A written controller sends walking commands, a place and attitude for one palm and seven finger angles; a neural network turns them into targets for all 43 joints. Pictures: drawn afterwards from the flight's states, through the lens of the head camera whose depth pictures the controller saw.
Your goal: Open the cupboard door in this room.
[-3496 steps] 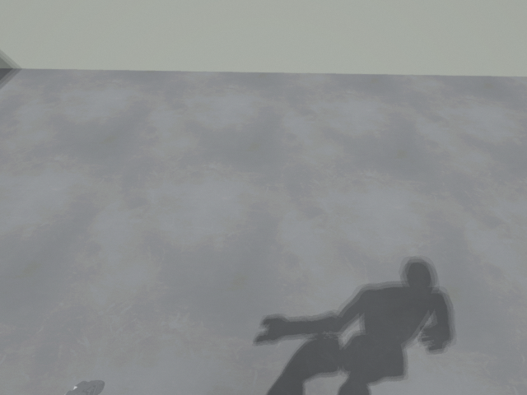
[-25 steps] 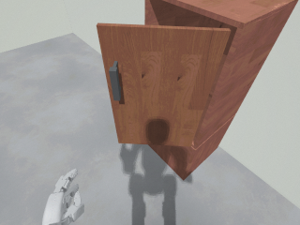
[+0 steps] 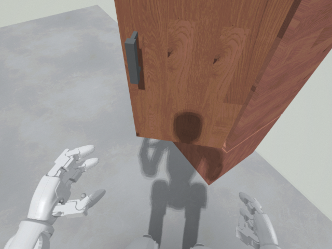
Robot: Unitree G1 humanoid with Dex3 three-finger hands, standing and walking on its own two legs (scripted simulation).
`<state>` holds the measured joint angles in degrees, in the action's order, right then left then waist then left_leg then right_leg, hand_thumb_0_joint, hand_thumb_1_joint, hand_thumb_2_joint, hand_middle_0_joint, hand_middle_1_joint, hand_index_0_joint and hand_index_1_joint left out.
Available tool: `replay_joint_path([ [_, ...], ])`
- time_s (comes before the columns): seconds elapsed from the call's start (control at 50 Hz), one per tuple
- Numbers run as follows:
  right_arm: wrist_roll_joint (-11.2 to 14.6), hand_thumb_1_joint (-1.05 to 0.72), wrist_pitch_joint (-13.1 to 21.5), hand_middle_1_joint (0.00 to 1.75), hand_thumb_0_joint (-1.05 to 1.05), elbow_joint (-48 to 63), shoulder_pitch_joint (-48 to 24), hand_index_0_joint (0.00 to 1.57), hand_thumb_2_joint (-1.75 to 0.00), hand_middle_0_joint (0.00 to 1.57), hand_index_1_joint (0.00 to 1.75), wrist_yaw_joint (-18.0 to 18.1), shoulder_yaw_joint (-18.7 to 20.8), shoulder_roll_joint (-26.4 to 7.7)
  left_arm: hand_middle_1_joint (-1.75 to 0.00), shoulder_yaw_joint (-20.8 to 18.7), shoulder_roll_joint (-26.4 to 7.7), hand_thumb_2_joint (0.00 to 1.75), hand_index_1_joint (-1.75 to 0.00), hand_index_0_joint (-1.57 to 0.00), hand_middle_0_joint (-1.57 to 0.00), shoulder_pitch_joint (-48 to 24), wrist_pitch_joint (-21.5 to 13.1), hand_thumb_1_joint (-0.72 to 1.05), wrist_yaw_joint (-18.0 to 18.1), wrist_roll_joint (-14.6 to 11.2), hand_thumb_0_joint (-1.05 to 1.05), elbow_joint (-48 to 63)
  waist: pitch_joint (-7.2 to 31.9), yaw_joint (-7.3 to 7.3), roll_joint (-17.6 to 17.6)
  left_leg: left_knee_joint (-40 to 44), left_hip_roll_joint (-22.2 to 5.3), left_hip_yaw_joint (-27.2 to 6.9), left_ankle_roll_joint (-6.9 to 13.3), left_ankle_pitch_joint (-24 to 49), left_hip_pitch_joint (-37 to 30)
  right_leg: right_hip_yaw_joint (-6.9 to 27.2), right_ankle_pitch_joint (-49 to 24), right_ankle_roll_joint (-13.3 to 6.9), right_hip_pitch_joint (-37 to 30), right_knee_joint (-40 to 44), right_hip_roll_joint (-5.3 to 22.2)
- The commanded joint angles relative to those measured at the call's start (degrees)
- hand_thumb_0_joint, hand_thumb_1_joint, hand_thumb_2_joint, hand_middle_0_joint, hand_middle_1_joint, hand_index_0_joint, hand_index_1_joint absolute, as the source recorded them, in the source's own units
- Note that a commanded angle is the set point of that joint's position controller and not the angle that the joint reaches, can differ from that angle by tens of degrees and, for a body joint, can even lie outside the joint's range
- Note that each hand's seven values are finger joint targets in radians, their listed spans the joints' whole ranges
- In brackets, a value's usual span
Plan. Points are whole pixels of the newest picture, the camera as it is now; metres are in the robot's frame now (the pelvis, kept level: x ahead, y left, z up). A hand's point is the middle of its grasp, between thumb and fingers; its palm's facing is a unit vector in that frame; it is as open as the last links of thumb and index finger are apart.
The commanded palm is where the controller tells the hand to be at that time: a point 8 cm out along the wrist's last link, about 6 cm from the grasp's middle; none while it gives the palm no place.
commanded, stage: raise the hand with hooked fingers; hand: left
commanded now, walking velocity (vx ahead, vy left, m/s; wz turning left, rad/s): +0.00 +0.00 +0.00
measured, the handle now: (134, 58) +0.55 +0.14 +0.15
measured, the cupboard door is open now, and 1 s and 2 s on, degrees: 47 47 47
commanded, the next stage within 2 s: move the hooked fingers beside the handle in 1.42 s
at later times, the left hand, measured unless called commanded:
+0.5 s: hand (63, 156) +0.26 +0.23 +0.12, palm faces +0.00 -1.00 -0.07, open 13.0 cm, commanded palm +0.24 +0.29 +0.13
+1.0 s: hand (30, 118) +0.31 +0.29 +0.17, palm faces +0.01 -1.00 -0.07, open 14.0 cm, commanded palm +0.27 +0.33 +0.17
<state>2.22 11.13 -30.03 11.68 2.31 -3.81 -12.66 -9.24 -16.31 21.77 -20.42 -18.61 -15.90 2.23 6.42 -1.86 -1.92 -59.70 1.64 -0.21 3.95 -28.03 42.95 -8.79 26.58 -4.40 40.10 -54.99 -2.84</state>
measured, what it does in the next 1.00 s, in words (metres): rises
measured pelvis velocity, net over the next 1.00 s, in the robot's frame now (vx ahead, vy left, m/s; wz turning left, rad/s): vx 0.01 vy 0.01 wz -0.01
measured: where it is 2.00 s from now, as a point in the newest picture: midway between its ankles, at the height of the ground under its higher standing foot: outside the picture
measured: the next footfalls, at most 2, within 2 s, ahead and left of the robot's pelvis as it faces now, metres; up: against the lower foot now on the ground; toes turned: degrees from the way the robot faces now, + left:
none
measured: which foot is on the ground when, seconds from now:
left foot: down 0.00-1.00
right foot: down 0.00-1.00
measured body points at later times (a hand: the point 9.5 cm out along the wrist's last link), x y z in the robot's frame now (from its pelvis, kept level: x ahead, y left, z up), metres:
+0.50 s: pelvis +0.02 +0.00 +0.03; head +0.04 +0.00 +0.48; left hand +0.26 +0.29 +0.12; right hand +0.18 -0.26 -0.03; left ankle +0.01 +0.07 -0.67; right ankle +0.01 -0.08 -0.67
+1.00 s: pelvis +0.01 +0.01 +0.05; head +0.02 +0.01 +0.50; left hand +0.30 +0.34 +0.18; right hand +0.17 -0.23 -0.02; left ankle +0.01 +0.07 -0.67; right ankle +0.01 -0.08 -0.67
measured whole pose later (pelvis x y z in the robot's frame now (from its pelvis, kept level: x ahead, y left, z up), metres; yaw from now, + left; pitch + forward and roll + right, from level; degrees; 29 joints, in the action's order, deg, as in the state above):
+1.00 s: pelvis +0.01 +0.01 +0.05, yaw +0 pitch +3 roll -2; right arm 4.0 14.0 -35.2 15.4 6.3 -4.4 -16.2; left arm -24.3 -27.3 -6.5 -4.7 -28.3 -19.5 -20.2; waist 2.5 -1.2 -2.0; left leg -36.5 3.3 1.5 4.9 -18.6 20.7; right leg -5.5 17.5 -2.8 19.0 -33.6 -2.2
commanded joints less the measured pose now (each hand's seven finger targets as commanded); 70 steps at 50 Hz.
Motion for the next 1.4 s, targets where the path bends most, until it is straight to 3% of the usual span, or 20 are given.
replay_joint_path([
  [0.0, 0.8, -0.9, 3.4, 0.3, 0.0, 8.8, -1.5, 0.2, -0.9, 0.2, 0.3, 1.8, 5.1, -8.4, -0.82, -11.6, -10.2, 0.55, -0.82, -0.26, -0.26, -1.4, 1.8, 0.08, -0.8, -4.8, 0.0, 10.5, 15.0, 0.26, -0.6, 12.4, -1.4, -3.1, -2.3, 19.5, -9.4, 9.1, -17.2, 3.1, -16.1, 12.1, 2.5],
  [0.08, 0.4, -0.9, 4.2, 0.3, 0.0, 7.7, -1.3, 0.2, -0.9, 0.2, 0.3, 1.5, 4.9, -8.3, -0.88, -11.8, -9.3, 0.51, -0.88, -0.27, -0.27, -3.1, 0.3, -0.01, 0.1, -5.5, 0.0, 8.6, 9.8, 0.89, 1.8, 14.2, -1.5, -3.1, -2.5, 20.7, -9.2, 9.1, -20.7, 3.6, -16.1, 13.2, 2.6],
  [0.12, 0.5, -0.9, 4.9, 0.3, 0.0, 7.0, -0.4, 0.2, -0.9, 0.2, 0.3, 1.2, 5.3, -8.7, -0.92, -11.4, -9.3, 0.49, -0.92, -0.27, -0.27, -3.1, -0.9, -0.06, -0.4, -5.0, 0.0, 8.0, 10.2, 1.21, 0.1, 14.7, -1.5, -2.5, -2.3, 20.8, -10.5, 9.3, -20.9, 3.9, -15.8, 13.7, 2.8],
  [0.18, 0.8, -0.9, 5.5, 0.3, 0.0, 6.7, 0.2, 0.2, -0.9, 0.2, 0.3, 1.3, 5.3, -9.6, -0.96, -11.0, -9.9, 0.46, -0.96, -0.27, -0.27, -5.4, -0.7, -0.13, -1.9, -5.2, 0.0, 6.0, 8.6, 1.75, 1.1, 15.5, -1.4, -2.4, -2.1, 20.6, -11.3, 9.6, -20.2, 3.9, -15.8, 15.0, 2.8],
  [0.24, 1.0, -0.9, 6.2, 0.3, 0.0, 6.2, 0.8, 0.2, -0.9, 0.2, 0.3, 1.8, 5.6, -10.0, -1.0, -13.5, -12.7, 0.43, -1.0, -0.28, -0.28, -7.4, -0.4, -0.2, -2.4, -5.7, 0.0, 6.0, 10.3, 1.57, 1.6, 16.5, -1.4, -2.2, -1.9, 20.6, -13.1, 10.2, -20.4, 4.4, -17.6, 16.4, 3.3],
  [0.28, 1.0, -0.9, 6.2, 0.3, 0.0, 5.9, 0.8, 0.2, -0.9, 0.2, 0.3, 2.0, 5.4, -10.2, -1.03, -14.6, -14.1, 0.41, -1.03, -0.28, -0.28, -10.1, -0.1, -0.24, -2.7, -6.1, 0.0, 5.8, 9.8, 1.24, 0.9, 17.3, -1.4, -2.1, -1.9, 21.2, -13.6, 10.6, -21.4, 4.2, -19.1, 16.9, 3.4],
  [0.34, 1.2, -0.9, 6.6, 0.3, 0.0, 5.4, 0.3, 0.2, -0.9, 0.2, 0.3, 2.4, 5.2, -10.1, -1.08, -14.8, -14.7, 0.38, -1.08, -0.29, -0.29, -13.5, 0.0, -0.31, -2.5, -6.2, 0.0, 6.4, 8.9, 1.25, -3.6, 19.0, -1.5, -2.0, -1.9, 21.1, -17.0, 9.3, -19.6, 3.6, -18.1, 17.8, 2.9],
  [0.42, 1.5, -0.9, 6.4, 0.3, 0.0, 5.0, 0.2, 0.2, -0.9, 0.2, 0.3, 2.8, 4.9, -10.5, -1.14, -15.0, -15.9, 0.34, -1.14, -0.29, -0.29, -17.9, 2.2, -0.41, -3.4, -6.2, 0.0, 2.5, 6.7, 1.61, -2.2, 20.9, -1.6, -2.3, -1.8, 19.9, -18.3, 9.0, -18.4, 3.6, -18.3, 19.6, 2.6],
  [0.46, 1.5, -0.9, 6.3, 0.3, 0.0, 4.9, 0.0, 0.2, -0.9, 0.2, 0.3, 3.1, 4.7, -10.9, -1.17, -16.5, -17.8, 0.32, -1.17, -0.3, -0.3, -20.1, 3.6, -0.45, -4.1, -6.4, 0.0, 0.1, 6.3, 1.08, -1.0, 21.6, -1.7, -2.7, -1.8, 20.5, -18.8, 9.4, -19.1, 3.4, -20.0, 20.3, 2.6],
  [0.5, 1.7, -0.9, 6.2, 0.3, 0.0, 4.9, -0.3, 0.2, -0.9, 0.2, 0.3, 3.2, 4.4, -10.7, -1.2, -16.2, -17.7, 0.3, -1.2, -0.3, -0.3, -22.5, 4.8, -0.5, -5.0, -6.3, 0.0, -0.1, 7.3, 1.12, -2.7, 22.7, -1.7, -2.7, -1.9, 21.1, -20.7, 8.6, -19.5, 3.2, -20.5, 20.7, 2.5],
  [0.58, 1.7, -0.9, 6.1, 0.3, 0.0, 4.7, -0.5, 0.2, -0.9, 0.2, 0.3, 3.5, 4.0, -10.8, -1.2, -16.9, -19.2, 0.3, -1.2, -0.3, -0.3, -27.3, 7.1, -0.5, -6.3, -6.4, 0.0, -2.8, 6.2, 1.21, -1.1, 24.2, -1.8, -3.3, -1.8, 22.2, -22.8, 8.0, -20.7, 2.9, -21.0, 21.8, 2.2],
  [0.66, 1.7, -0.9, 6.1, 0.3, 0.0, 4.4, -1.0, 0.2, -0.9, 0.2, 0.3, 3.8, 3.8, -11.0, -1.2, -18.5, -21.8, 0.3, -1.2, -0.3, -0.3, -31.7, 8.5, -0.5, -6.9, -6.0, 0.0, -3.6, 6.6, 0.61, -3.7, 25.3, -1.8, -3.6, -2.1, 23.6, -25.5, 7.6, -21.0, 2.4, -21.7, 22.5, 2.2],
  [0.72, 1.9, -0.9, 5.9, 0.3, 0.0, 4.2, -1.0, 0.2, -0.9, 0.2, 0.3, 4.2, 3.5, -10.9, -1.2, -18.1, -21.8, 0.3, -1.2, -0.3, -0.3, -34.9, 9.9, -0.5, -7.7, -5.8, 0.0, -6.5, 5.4, 1.35, -1.4, 27.0, -2.0, -4.3, -2.0, 21.1, -25.9, 6.9, -18.1, 2.5, -20.7, 23.6, 2.0],
  [0.76, 1.9, -0.9, 5.8, 0.3, 0.0, 4.0, -1.3, 0.2, -0.9, 0.2, 0.3, 4.4, 3.3, -11.1, -1.2, -19.1, -23.7, 0.3, -1.2, -0.3, -0.3, -37.5, 10.7, -0.5, -8.3, -5.8, 0.0, -7.8, 4.7, 1.02, -2.2, 27.5, -1.9, -4.5, -2.0, 20.2, -26.4, 7.3, -17.1, 2.2, -20.7, 24.4, 2.1],
  [0.88, 1.8, -0.9, 5.9, 0.3, 0.0, 3.8, -1.3, 0.2, -0.9, 0.2, 0.3, 4.8, 3.0, -11.1, -1.2, -20.8, -26.9, 0.3, -1.2, -0.3, -0.3, -43.5, 11.6, -0.5, -9.3, -5.3, 0.0, -8.8, 7.6, 0.96, -4.0, 29.2, -2.1, -5.4, -2.4, 22.5, -30.3, 6.9, -18.2, 2.0, -22.2, 25.3, 2.2],
  [0.98, 1.9, -0.9, 6.0, 0.3, 0.0, 3.6, -0.3, 0.2, -0.9, 0.2, 0.3, 4.3, 3.4, -11.6, -1.2, -18.5, -23.7, 0.3, -1.2, -0.3, -0.3, -39.9, 13.2, -0.5, -10.8, -5.3, 0.0, -13.8, 6.0, 0.87, -1.9, 29.7, -2.4, -5.9, -2.9, 25.3, -30.7, 6.1, -19.7, 2.0, -20.8, 25.2, 2.1],
  [1.1, 1.5, -0.9, 6.1, 0.3, 0.0, 4.2, -0.3, 0.2, -0.9, 0.2, 0.3, 3.8, 3.8, -11.7, -1.2, -21.3, -27.0, 0.3, -1.2, -0.3, -0.3, -41.7, 12.2, -0.5, -9.6, -5.0, 0.0, -8.5, 9.1, 0.24, -3.5, 29.9, -2.7, -6.5, -3.6, 27.9, -33.2, 6.0, -20.2, 2.0, -21.2, 24.9, 2.0],
  [1.2, 1.5, -0.9, 5.9, 0.3, 0.0, 3.2, -0.4, 0.2, -0.9, 0.2, 0.3, 4.2, 3.7, -11.6, -1.2, -20.8, -25.7, 0.3, -1.2, -0.3, -0.3, -42.5, 11.7, -0.5, -8.8, -5.0, 0.0, -10.1, 5.9, 0.82, -4.2, 30.4, -2.5, -5.9, -3.4, 24.7, -31.7, 6.1, -18.5, 1.9, -20.2, 25.5, 2.0],
  [1.34, 1.3, -0.9, 6.2, 0.3, 0.0, 3.2, -0.4, 0.2, -0.9, 0.2, 0.3, 4.5, 3.7, -11.5, -1.2, -20.7, -26.4, 0.3, -1.2, -0.3, -0.3, -42.9, 11.3, -0.5, -9.2, -4.5, 0.0, -8.4, 8.6, 0.93, -5.1, 30.3, -2.8, -6.9, -3.7, 27.4, -34.8, 6.0, -19.6, 2.0, -20.5, 25.5, 2.2],
  [1.38, 1.3, -0.9, 6.0, 0.3, 0.0, 2.7, -0.3, 0.2, -0.9, 0.2, 0.3, 4.4, 3.5, -11.6, -1.2, -20.3, -25.8, 0.3, -1.2, -0.3, -0.3, -42.3, 11.6, -0.5, -9.5, -4.7, 0.0, -10.2, 6.7, 1.14, -3.6, 30.4, -2.6, -6.5, -3.5, 26.6, -33.1, 6.0, -19.8, 1.9, -20.7, 25.8, 2.0],
])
